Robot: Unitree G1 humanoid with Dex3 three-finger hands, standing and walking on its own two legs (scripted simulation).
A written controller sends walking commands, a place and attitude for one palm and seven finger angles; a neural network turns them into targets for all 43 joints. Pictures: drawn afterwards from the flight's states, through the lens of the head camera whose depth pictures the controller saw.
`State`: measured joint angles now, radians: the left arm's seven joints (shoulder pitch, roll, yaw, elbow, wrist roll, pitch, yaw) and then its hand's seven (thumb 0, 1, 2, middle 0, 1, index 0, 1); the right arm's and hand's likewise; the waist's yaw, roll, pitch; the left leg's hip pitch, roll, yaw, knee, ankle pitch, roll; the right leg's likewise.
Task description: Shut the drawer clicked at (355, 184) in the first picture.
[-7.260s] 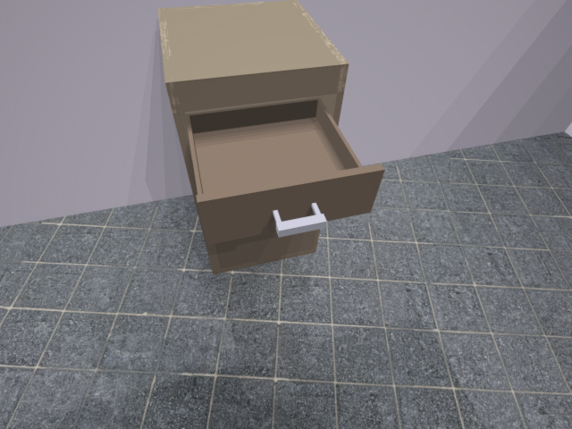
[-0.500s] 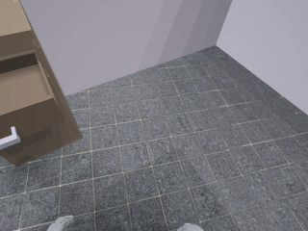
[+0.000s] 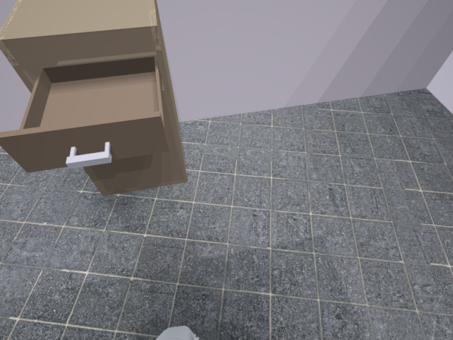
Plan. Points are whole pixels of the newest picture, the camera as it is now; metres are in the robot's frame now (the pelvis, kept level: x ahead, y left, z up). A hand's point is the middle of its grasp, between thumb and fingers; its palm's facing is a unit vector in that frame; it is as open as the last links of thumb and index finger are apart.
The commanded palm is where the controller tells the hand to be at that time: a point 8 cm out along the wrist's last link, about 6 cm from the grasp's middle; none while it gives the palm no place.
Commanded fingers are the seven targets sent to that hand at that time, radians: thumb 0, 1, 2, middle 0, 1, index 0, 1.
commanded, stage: turn to face it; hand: left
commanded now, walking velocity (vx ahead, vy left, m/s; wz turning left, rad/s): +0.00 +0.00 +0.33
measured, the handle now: (90, 153) +0.53 +0.39 -0.09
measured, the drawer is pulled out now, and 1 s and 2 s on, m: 0.30 0.30 0.30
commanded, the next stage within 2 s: take the last steps up to it in 0.30 s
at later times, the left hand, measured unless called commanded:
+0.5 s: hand out of the picture +0.05 +0.21 -0.16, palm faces +0.16 -0.95 -0.26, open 7.4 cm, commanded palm none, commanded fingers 0.00 0.90 0.90 -0.20 -0.30 -0.20 -0.30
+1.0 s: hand out of the picture -0.04 +0.21 -0.18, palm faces +0.26 -0.96 -0.13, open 7.4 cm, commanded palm none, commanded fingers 0.00 0.90 0.90 -0.20 -0.30 -0.20 -0.30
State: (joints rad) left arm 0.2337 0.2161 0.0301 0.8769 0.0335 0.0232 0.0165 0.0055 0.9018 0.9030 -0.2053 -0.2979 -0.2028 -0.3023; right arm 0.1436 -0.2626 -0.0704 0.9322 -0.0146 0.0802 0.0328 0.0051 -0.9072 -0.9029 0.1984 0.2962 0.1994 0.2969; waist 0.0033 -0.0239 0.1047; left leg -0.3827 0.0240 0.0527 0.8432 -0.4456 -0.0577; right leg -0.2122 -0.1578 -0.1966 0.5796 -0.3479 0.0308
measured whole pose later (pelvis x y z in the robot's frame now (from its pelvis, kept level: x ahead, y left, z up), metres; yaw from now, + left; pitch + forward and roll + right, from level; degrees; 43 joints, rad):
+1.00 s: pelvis +0.08 +0.07 +0.00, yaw +11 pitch +0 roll +0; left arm 0.44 0.16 0.03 1.15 0.03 0.02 0.00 0.01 0.91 0.90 -0.20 -0.30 -0.20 -0.30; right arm 0.23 -0.16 -0.04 1.03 -0.03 -0.05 0.00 0.00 -0.91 -0.90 0.20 0.30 0.20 0.30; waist 0.03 -0.05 0.03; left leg -0.27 0.05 0.14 0.58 -0.30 0.03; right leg -0.29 -0.10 -0.08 0.94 -0.49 0.00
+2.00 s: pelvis +0.27 +0.08 +0.00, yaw +10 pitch +0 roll +0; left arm 0.25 0.21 0.05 1.03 0.02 0.05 0.02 0.00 0.91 0.90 -0.20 -0.30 -0.20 -0.30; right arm 0.11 -0.14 -0.02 0.99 -0.02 0.02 -0.02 0.00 -0.90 -0.90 0.20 0.30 0.20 0.30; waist 0.03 -0.03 0.05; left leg -0.31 0.04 0.10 0.46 -0.16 0.02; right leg -0.34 -0.03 -0.01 0.88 -0.49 0.03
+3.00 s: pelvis +0.30 +0.05 +0.00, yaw +10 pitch -1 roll +0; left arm 0.33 0.14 0.00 1.10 0.02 -0.01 0.03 0.00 0.91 0.90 -0.20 -0.30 -0.20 -0.30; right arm 0.23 -0.17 0.00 1.10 -0.01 -0.02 -0.02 0.01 -0.92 -0.90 0.20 0.30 0.20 0.30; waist 0.01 -0.02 0.03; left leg -0.27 0.06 0.05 0.51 -0.23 -0.04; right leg -0.12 -0.01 0.00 0.50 -0.38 0.00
